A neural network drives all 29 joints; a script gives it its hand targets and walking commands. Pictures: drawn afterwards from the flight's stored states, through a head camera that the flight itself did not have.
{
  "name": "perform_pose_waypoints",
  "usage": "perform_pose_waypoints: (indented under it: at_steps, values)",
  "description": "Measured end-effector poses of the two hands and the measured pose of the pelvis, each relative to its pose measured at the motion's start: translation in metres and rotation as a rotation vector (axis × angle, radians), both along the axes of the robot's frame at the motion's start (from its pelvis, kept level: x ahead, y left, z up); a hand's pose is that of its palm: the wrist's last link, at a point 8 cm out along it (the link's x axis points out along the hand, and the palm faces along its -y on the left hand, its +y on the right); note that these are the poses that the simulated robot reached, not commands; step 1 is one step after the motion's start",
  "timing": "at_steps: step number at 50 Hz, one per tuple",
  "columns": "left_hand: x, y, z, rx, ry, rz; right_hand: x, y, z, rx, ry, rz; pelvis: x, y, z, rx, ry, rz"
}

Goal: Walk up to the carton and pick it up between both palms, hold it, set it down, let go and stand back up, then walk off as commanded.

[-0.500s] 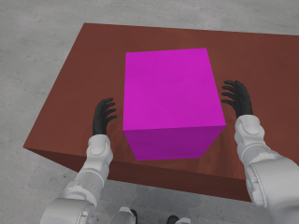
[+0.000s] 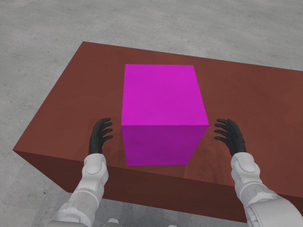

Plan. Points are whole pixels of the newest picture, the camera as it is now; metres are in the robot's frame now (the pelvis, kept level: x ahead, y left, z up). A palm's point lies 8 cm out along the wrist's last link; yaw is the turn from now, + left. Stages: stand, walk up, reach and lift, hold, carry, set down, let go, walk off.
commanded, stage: set down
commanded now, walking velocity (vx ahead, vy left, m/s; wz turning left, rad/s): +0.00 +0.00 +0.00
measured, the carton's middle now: (158, 118) +0.45 +0.01 -0.01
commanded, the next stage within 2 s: none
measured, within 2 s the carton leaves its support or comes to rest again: neither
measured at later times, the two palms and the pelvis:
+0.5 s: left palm (89, 163) +0.28 +0.18 +0.00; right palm (250, 181) +0.28 -0.24 -0.01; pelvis +0.03 +0.01 +0.02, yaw +0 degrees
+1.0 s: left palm (85, 181) +0.23 +0.18 +0.00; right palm (256, 212) +0.21 -0.23 -0.01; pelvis +0.04 +0.02 +0.04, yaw -1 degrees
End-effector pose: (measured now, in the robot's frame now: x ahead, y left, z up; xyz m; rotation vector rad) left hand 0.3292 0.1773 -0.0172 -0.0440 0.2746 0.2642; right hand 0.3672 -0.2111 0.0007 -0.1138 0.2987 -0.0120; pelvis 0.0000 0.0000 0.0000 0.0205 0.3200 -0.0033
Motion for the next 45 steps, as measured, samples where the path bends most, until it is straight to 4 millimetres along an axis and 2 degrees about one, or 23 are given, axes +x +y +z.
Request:
perform_pose_waypoints:
  at_steps: [10,18,27,38,45]
  values:
    - [-0.026,0.002,-0.003,0.024,0.013,-0.021,-0.037,-0.014,-0.008,0.003,0.012,-0.030,0.010,0.001,0.008,-0.013,-0.060,0.020]
    - [-0.041,0.003,0.005,0.052,0.020,-0.039,-0.064,-0.025,-0.012,0.024,0.007,-0.035,0.018,0.006,0.016,-0.009,-0.106,0.014]
    - [-0.056,0.004,0.016,0.071,0.027,-0.049,-0.095,-0.028,-0.012,0.037,0.008,-0.030,0.028,0.011,0.026,-0.003,-0.163,0.003]
    - [-0.090,0.005,0.012,0.048,0.062,-0.050,-0.139,-0.038,-0.008,0.011,0.048,-0.055,0.035,0.015,0.034,-0.006,-0.222,-0.007]
    - [-0.098,0.002,0.015,0.042,0.051,-0.065,-0.156,-0.033,-0.006,0.025,0.066,-0.073,0.040,0.018,0.036,-0.010,-0.255,-0.016]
